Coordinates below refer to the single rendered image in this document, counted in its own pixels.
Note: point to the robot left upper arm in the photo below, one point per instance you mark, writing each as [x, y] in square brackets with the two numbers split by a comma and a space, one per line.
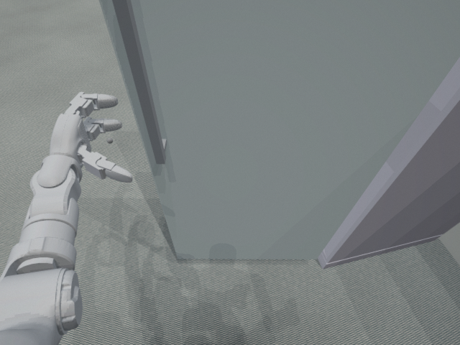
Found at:
[38, 308]

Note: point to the fridge door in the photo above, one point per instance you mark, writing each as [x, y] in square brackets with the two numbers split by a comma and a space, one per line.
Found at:
[278, 114]

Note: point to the left robot hand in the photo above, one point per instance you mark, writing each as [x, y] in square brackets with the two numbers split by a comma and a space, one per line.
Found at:
[71, 132]

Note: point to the handle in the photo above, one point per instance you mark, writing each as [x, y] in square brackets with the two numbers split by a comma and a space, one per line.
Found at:
[128, 28]

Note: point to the robot left forearm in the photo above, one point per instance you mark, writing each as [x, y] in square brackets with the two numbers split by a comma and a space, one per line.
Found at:
[48, 234]

